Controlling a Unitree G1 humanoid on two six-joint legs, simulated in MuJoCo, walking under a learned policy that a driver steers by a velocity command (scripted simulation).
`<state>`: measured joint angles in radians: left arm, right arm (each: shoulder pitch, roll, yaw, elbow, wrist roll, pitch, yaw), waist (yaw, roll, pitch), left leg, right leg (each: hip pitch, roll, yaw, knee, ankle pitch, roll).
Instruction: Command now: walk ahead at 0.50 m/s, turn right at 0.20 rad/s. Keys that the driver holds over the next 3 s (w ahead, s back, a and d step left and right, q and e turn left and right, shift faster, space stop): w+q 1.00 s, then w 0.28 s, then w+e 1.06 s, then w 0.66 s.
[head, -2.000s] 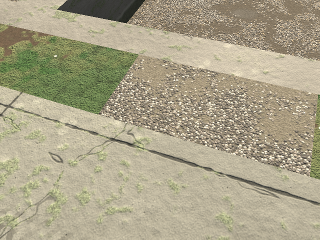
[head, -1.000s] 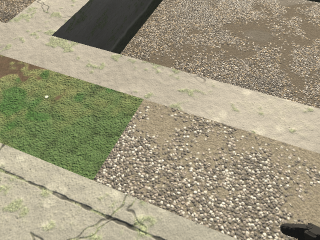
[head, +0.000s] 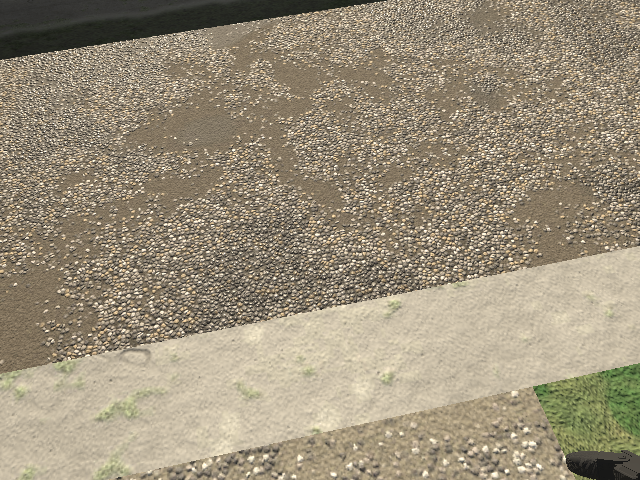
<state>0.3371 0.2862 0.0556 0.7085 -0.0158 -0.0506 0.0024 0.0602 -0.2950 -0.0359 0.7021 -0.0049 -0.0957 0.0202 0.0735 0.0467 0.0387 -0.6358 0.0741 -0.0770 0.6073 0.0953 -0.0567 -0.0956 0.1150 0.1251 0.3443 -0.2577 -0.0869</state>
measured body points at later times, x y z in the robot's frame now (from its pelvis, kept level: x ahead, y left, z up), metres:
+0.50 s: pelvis +0.27 +0.06 +0.00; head +0.30 +0.07 +0.45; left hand +0.44 +0.33 -0.09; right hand +0.35 -0.21 -0.12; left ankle +0.22 +0.14 -0.74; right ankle +0.46 -0.08 -0.70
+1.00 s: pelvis +0.46 +0.12 -0.02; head +0.47 +0.14 +0.43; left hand +0.35 +0.37 -0.16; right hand +0.72 -0.04 -0.11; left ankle +0.52 +0.29 -0.72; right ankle +0.47 -0.04 -0.74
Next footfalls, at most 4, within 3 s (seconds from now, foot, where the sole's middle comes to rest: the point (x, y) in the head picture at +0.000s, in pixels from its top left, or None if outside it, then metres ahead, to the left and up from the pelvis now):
0.14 left None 0.26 0.14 -0.78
0.60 right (386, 463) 0.51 -0.03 -0.78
1.04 left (230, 428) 0.56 0.31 -0.78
1.50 right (297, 375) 0.69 0.17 -0.78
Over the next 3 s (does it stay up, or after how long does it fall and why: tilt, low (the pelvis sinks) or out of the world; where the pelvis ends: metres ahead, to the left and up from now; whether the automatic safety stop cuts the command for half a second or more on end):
stays up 0.63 0.29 -0.01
